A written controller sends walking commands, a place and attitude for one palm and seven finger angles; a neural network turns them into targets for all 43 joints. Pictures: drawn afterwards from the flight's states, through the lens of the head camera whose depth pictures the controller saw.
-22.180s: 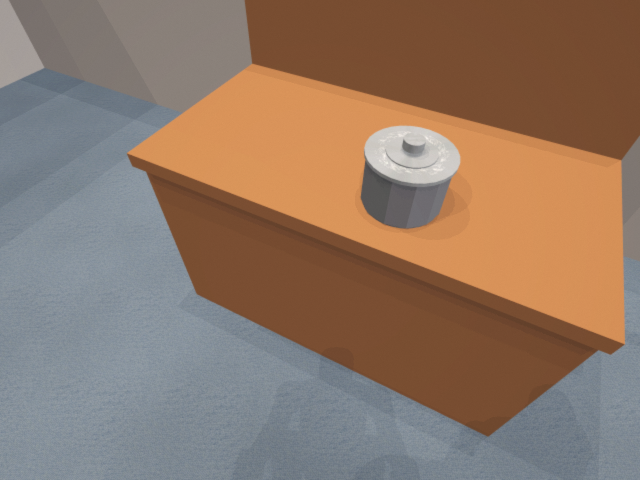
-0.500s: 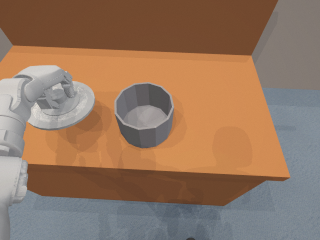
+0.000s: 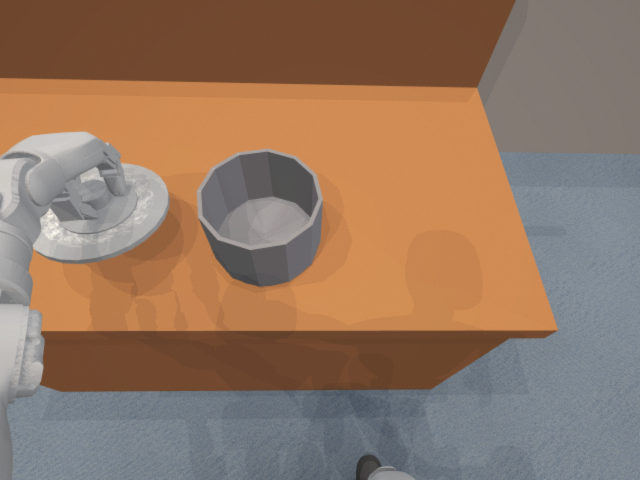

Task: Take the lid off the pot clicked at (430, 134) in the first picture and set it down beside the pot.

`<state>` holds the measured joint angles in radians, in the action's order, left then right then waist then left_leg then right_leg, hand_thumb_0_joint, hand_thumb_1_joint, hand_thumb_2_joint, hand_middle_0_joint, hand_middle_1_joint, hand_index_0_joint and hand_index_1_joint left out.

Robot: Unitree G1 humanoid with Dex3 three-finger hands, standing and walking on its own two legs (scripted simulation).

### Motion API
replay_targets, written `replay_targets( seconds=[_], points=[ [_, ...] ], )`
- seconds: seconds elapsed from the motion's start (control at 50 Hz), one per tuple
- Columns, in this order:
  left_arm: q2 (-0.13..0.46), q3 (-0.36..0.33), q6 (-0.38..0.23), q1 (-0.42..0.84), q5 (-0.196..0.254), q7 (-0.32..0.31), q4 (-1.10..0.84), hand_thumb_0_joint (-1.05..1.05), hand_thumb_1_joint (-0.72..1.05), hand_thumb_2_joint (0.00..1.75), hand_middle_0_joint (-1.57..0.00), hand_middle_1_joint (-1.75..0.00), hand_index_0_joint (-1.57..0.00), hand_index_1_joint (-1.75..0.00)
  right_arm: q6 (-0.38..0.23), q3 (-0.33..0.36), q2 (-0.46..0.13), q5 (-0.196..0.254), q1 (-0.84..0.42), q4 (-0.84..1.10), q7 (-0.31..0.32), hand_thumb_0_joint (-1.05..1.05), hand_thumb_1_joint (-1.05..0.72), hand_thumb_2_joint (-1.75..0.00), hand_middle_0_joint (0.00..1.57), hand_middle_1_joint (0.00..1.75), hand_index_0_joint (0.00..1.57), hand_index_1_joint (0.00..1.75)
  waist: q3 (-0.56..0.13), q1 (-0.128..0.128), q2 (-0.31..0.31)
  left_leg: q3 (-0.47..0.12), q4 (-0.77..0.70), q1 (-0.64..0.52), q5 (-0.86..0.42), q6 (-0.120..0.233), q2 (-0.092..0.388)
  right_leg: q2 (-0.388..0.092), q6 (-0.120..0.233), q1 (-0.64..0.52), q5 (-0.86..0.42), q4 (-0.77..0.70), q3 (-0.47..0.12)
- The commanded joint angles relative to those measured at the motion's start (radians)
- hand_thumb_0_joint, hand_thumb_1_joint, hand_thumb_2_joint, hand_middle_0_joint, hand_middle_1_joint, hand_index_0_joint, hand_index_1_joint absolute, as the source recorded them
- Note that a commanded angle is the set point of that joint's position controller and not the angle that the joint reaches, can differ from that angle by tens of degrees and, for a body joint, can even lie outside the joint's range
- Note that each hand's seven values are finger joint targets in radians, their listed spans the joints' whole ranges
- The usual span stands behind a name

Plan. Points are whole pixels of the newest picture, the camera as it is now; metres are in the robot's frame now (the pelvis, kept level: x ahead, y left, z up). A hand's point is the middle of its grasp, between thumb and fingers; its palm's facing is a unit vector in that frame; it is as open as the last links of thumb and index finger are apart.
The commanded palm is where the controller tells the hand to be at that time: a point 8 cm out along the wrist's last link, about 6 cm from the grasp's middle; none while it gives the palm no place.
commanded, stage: lower the lid onto the table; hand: left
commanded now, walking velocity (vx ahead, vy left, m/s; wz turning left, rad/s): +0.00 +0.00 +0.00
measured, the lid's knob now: (92, 195) +0.48 +0.29 +0.03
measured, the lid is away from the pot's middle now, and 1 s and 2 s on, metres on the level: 0.22 0.23 0.23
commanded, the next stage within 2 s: open the fingers wide in 1.18 s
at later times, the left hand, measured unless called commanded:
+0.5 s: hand (82, 217) +0.45 +0.29 +0.03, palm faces -0.52 -0.04 -0.85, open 7.0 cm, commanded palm +0.50 +0.29 +0.08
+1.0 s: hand (98, 220) +0.47 +0.29 -0.01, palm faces -0.53 -0.03 -0.85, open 7.0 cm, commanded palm +0.51 +0.28 +0.04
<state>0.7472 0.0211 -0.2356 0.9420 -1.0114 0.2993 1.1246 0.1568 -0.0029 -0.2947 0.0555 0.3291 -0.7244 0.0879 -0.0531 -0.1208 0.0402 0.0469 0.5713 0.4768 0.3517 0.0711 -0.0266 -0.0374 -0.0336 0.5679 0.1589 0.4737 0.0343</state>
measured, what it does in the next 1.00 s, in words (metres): stands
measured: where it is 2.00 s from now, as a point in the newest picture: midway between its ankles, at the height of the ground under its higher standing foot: outside the picture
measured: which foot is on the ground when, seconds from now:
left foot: down 0.00-1.00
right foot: down 0.00-1.00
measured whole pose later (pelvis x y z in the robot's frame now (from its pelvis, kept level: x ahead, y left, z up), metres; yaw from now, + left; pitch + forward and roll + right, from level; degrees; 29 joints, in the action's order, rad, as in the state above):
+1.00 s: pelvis -0.01 +0.01 -0.03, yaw -1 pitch +22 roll -4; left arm 0.80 -0.01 -0.27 0.98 -1.07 0.26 1.18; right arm 0.19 -0.02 -0.28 0.04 0.36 -0.70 0.10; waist -0.08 -0.17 0.04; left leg 0.04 0.81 0.74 0.44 0.08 -0.01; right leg -0.03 -0.03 0.81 0.22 0.66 0.04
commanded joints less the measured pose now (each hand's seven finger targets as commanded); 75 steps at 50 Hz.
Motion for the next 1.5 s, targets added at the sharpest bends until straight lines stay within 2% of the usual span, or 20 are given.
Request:
replay_targets(
  seconds=[0.0,0.2,0.24,0.3,0.34,0.44,0.5,0.56,0.74,0.78,0.9,1.1,1.16,1.2,1.24,1.26,1.3,1.34,1.4,1.48],
  points=[
    [0.362,-0.097,-0.004,0.525,0.015,-0.046,-0.253,0.0,0.78,0.82,-0.92,-1.03,-0.91,-1.01,-0.012,0.06,-0.179,-0.008,0.107,0.05,0.009,0.0,-0.9,-0.9,0.2,0.3,0.2,0.3,-0.49,0.011,0.138,-0.062,0.005,-0.25,-0.643,-0.036,0.03,0.045,0.09,-0.206,-0.302,0.036,0.017],
    [0.41,-0.136,-0.025,0.5,0.015,-0.053,-0.242,0.0,0.78,0.82,-0.92,-1.03,-0.91,-1.01,-0.004,0.06,-0.183,-0.008,0.13,0.047,0.018,0.0,-0.9,-0.9,0.2,0.3,0.2,0.3,-0.511,0.005,0.12,-0.062,0.039,-0.224,-0.632,-0.031,0.03,0.05,0.086,-0.172,-0.288,0.065,0.021],
    [0.344,-0.083,-0.023,0.517,0.015,-0.049,-0.235,0.0,0.78,0.82,-0.92,-1.03,-0.91,-1.01,-0.005,0.058,-0.176,-0.007,0.133,0.041,0.02,0.0,-0.9,-0.9,0.2,0.3,0.2,0.3,-0.49,-0.008,0.143,-0.063,0.048,-0.233,-0.635,-0.036,0.036,0.053,0.083,-0.124,-0.257,0.067,0.027],
    [0.418,-0.141,-0.03,0.506,0.017,-0.056,-0.238,0.0,0.78,0.82,-0.92,-1.03,-0.91,-1.01,-0.004,0.057,-0.185,-0.008,0.139,0.043,0.022,0.0,-0.9,-0.9,0.2,0.3,0.2,0.3,-0.521,-0.001,0.108,-0.059,0.062,-0.206,-0.615,-0.028,0.031,0.051,0.085,-0.151,-0.277,0.082,0.02],
    [0.365,-0.099,-0.027,0.501,0.011,-0.055,-0.208,0.0,0.78,0.82,-0.92,-1.03,-0.91,-1.01,-0.006,0.054,-0.174,-0.006,0.14,0.045,0.024,0.0,-0.9,-0.9,0.2,0.3,0.2,0.3,-0.49,-0.01,0.135,-0.06,0.069,-0.19,-0.614,-0.033,0.03,0.053,0.084,-0.121,-0.261,0.088,0.026],
    [0.379,-0.095,-0.027,0.494,0.006,-0.06,-0.163,0.0,0.78,0.82,-0.92,-1.03,-0.91,-1.01,-0.006,0.045,-0.181,-0.004,0.147,0.05,0.028,0.0,-0.9,-0.9,0.2,0.3,0.2,0.3,-0.467,-0.022,0.09,-0.052,0.088,-0.114,-0.523,-0.021,0.026,0.056,0.08,-0.1,-0.232,0.11,0.025],
    [0.436,-0.136,-0.041,0.537,-0.006,-0.062,-0.245,0.0,0.78,0.82,-0.92,-1.03,-0.91,-1.01,-0.005,0.051,-0.183,-0.011,0.156,0.05,0.031,0.0,-0.9,-0.9,0.2,0.3,0.2,0.3,-0.556,-0.01,0.171,-0.06,0.11,-0.178,-0.618,-0.035,0.029,0.056,0.086,-0.099,-0.262,0.129,0.024],
    [0.403,-0.116,-0.036,0.503,0.0,-0.061,-0.181,0.0,0.78,0.82,-0.92,-1.03,-0.91,-1.01,-0.003,0.045,-0.178,-0.01,0.157,0.054,0.032,0.0,-0.9,-0.9,0.2,0.3,0.2,0.3,-0.516,-0.023,0.131,-0.061,0.124,-0.138,-0.594,-0.032,0.031,0.06,0.08,-0.07,-0.237,0.136,0.029],
    [0.369,-0.099,-0.04,0.531,-0.011,-0.062,-0.206,0.0,0.78,0.82,-0.92,-1.03,-0.91,-1.01,0.012,0.054,-0.173,-0.019,0.192,0.04,0.03,0.0,-0.9,-0.9,0.2,0.3,0.2,0.3,-0.566,-0.037,0.189,-0.08,0.168,-0.191,-0.699,-0.052,0.04,0.073,0.083,0.014,-0.221,0.164,0.045],
    [0.4,-0.12,-0.036,0.501,-0.007,-0.068,-0.143,0.0,0.78,0.82,-0.92,-1.03,-0.91,-1.01,0.017,0.046,-0.183,-0.015,0.194,0.04,0.028,0.0,-0.9,-0.9,0.2,0.3,0.2,0.3,-0.507,-0.04,0.134,-0.071,0.171,-0.111,-0.613,-0.04,0.037,0.073,0.08,0.017,-0.195,0.17,0.044],
    [0.431,-0.141,-0.035,0.541,-0.033,-0.093,-0.189,0.0,0.78,0.82,-0.92,-1.03,-0.91,-1.01,0.026,0.048,-0.18,-0.025,0.212,0.043,0.026,0.0,-0.9,-0.9,0.2,0.3,0.2,0.3,-0.585,-0.04,0.191,-0.086,0.193,-0.15,-0.687,-0.056,0.039,0.077,0.087,0.034,-0.211,0.192,0.044],
    [0.376,-0.1,-0.008,0.545,-0.054,-0.107,-0.138,0.0,0.78,0.82,-0.92,-1.03,-0.91,-1.01,0.044,0.051,-0.179,-0.028,0.228,0.042,0.016,0.0,-0.9,-0.9,0.2,0.3,0.2,0.3,-0.565,-0.055,0.205,-0.095,0.22,-0.132,-0.708,-0.065,0.043,0.083,0.088,0.11,-0.185,0.216,0.055],
    [0.384,-0.103,0.003,0.493,-0.048,-0.108,-0.062,0.0,0.78,0.82,-0.92,-1.03,-0.91,-1.01,0.051,0.04,-0.179,-0.026,0.227,0.049,0.013,0.0,-0.9,-0.9,0.2,0.3,0.2,0.3,-0.53,-0.058,0.138,-0.084,0.232,-0.05,-0.645,-0.053,0.038,0.086,0.084,0.089,-0.185,0.227,0.052],
    [0.343,-0.072,0.004,0.526,-0.05,-0.101,-0.085,0.0,0.78,0.82,-0.92,-1.03,-0.91,-1.01,0.054,0.048,-0.181,-0.026,0.224,0.046,0.011,0.0,-0.9,-0.9,0.2,0.3,0.2,0.3,-0.528,-0.065,0.177,-0.082,0.234,-0.06,-0.639,-0.052,0.039,0.084,0.087,0.123,-0.174,0.228,0.053],
    [0.383,-0.103,0.0,0.511,-0.058,-0.101,-0.093,0.0,0.78,0.82,-0.92,-1.03,-0.91,-1.01,0.058,0.047,-0.177,-0.027,0.232,0.051,0.01,0.0,-0.9,-0.9,0.2,0.3,0.2,0.3,-0.566,-0.054,0.186,-0.091,0.245,-0.081,-0.678,-0.059,0.04,0.088,0.087,0.111,-0.176,0.237,0.053],
    [0.34,-0.109,-0.005,0.368,-0.045,-0.098,-0.09,0.0,0.78,0.82,-0.92,-1.03,-0.91,-1.01,0.06,0.052,-0.162,-0.026,0.224,0.074,0.0,0.0,-0.9,-0.9,0.2,0.3,0.2,0.3,-0.591,-0.02,0.18,-0.094,0.239,-0.098,-0.725,-0.069,0.036,0.088,0.093,0.081,-0.193,0.242,0.059],
    [0.275,-0.069,-0.007,0.38,-0.025,-0.093,-0.095,0.0,0.75,0.79,-0.88,-1.03,-0.87,-1.01,0.071,0.058,-0.168,-0.028,0.206,0.064,-0.008,0.0,-0.9,-0.9,0.2,0.3,0.2,0.3,-0.553,-0.042,0.158,-0.084,0.244,-0.093,-0.704,-0.063,0.043,0.089,0.091,0.122,-0.19,0.235,0.055],
    [0.343,-0.088,0.003,0.511,-0.033,-0.102,-0.165,0.0,0.72,0.77,-0.85,-1.03,-0.84,-1.01,0.084,0.057,-0.175,-0.027,0.209,0.054,-0.005,0.0,-0.9,-0.9,0.2,0.3,0.2,0.3,-0.565,-0.055,0.155,-0.083,0.23,-0.068,-0.606,-0.051,0.04,0.087,0.086,0.093,-0.164,0.225,0.045],
    [0.391,-0.124,0.0,0.502,-0.047,-0.121,-0.152,0.0,0.68,0.73,-0.8,-1.03,-0.79,-1.02,0.072,0.052,-0.173,-0.025,0.215,0.054,0.003,0.0,-0.9,-0.9,0.2,0.3,0.2,0.3,-0.567,-0.049,0.174,-0.087,0.231,-0.082,-0.631,-0.056,0.038,0.087,0.089,0.104,-0.163,0.234,0.049],
    [0.336,-0.084,0.007,0.483,-0.038,-0.122,-0.131,0.0,0.61,0.67,-0.74,-1.03,-0.73,-1.02,0.069,0.049,-0.169,-0.021,0.207,0.061,0.003,0.0,-0.9,-0.9,0.2,0.3,0.2,0.3,-0.531,-0.053,0.149,-0.083,0.226,-0.05,-0.587,-0.05,0.037,0.085,0.086,0.097,-0.152,0.229,0.05]
  ],
)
